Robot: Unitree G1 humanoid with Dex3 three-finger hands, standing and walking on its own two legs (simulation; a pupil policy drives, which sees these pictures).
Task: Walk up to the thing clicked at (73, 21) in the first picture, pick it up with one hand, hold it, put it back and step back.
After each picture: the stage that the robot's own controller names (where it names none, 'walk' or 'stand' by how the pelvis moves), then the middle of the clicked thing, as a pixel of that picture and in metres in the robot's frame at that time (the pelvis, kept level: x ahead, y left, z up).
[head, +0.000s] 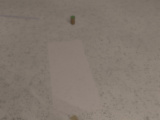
stand; (72, 20) +2.00 +0.04 -0.72
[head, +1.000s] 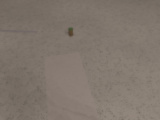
walk; (70, 32) +1.86 +0.21 -0.72
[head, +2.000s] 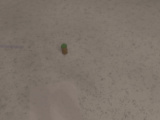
walk; (64, 49) +1.29 +0.24 -0.72
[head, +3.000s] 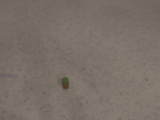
walk; (65, 83) +0.89 +0.17 -0.71
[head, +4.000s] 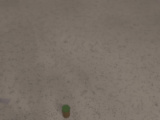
walk; (66, 111) +0.62 +0.11 -0.71
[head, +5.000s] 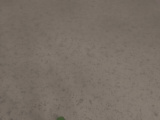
stand; out of the picture +0.51 +0.12 -0.71
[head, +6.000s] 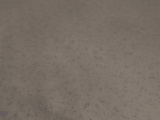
stand; out of the picture +0.48 +0.10 -0.72
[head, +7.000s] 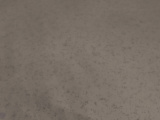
stand; out of the picture +0.45 +0.14 -0.71
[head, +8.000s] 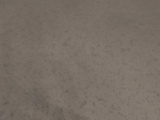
stand; out of the picture +0.45 +0.13 -0.72
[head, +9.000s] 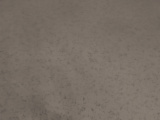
stand; out of the picture +0.43 +0.14 -0.73
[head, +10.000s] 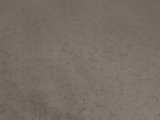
stand; out of the picture +0.42 +0.14 -0.73
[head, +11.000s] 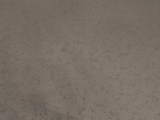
stand; out of the picture +0.42 +0.14 -0.73
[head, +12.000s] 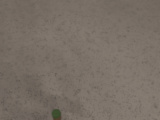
go down; (56, 115) +0.45 +0.13 -0.70
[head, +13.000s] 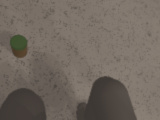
go down; (19, 47) +0.53 +0.17 -0.29
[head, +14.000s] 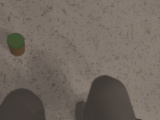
close in; (16, 45) +0.53 +0.16 -0.30
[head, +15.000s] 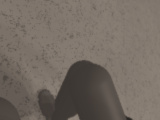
close in; out of the picture +0.52 +0.22 -0.24
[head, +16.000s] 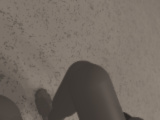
close; out of the picture +0.51 +0.22 -0.24
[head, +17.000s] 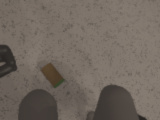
lift; (52, 75) +0.44 +0.08 -0.35
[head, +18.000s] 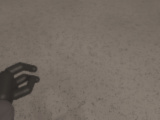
go down; out of the picture +0.36 +0.06 -0.68
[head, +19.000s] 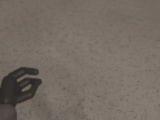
hold; out of the picture +0.34 +0.09 -0.71
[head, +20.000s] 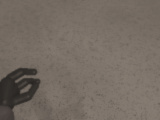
stand; out of the picture +0.34 +0.09 -0.70
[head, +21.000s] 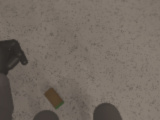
crouch; (54, 98) +0.38 +0.09 -0.50
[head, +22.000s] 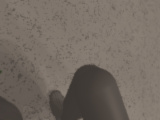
lower; out of the picture +0.41 +0.15 -0.28
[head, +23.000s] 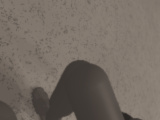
lower; out of the picture +0.40 +0.18 -0.27
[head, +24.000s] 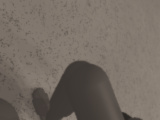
lower; out of the picture +0.39 +0.18 -0.27
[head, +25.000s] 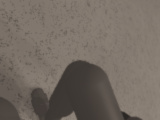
lower; out of the picture +0.39 +0.18 -0.27
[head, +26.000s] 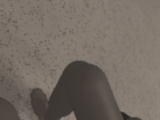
lower; out of the picture +0.40 +0.18 -0.27
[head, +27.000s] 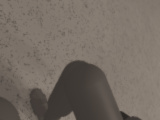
open; out of the picture +0.40 +0.18 -0.27
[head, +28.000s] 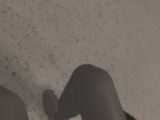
stand; out of the picture +0.40 +0.17 -0.28
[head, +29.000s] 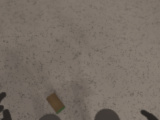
stand; (55, 103) +0.37 +0.10 -0.54
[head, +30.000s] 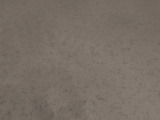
stand; out of the picture +0.33 +0.10 -0.69
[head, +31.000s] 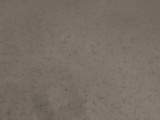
stand; out of the picture +0.32 +0.10 -0.69
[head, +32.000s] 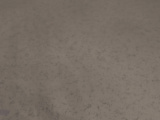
stand; out of the picture +0.34 +0.09 -0.74
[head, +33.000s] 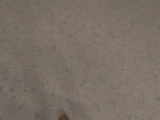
walk; out of the picture +0.38 +0.04 -0.72
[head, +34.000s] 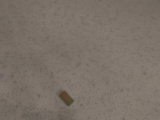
walk; (66, 98) +0.58 +0.04 -0.73
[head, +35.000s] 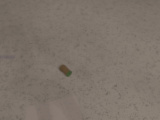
walk; (65, 70) +0.92 +0.20 -0.72
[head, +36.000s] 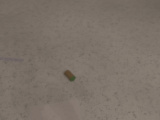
stand; (69, 75) +1.02 +0.09 -0.74
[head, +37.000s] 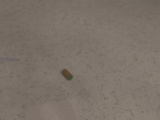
stand; (67, 74) +1.00 +0.12 -0.75
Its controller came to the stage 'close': yes
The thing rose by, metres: 0.01
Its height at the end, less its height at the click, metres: -0.02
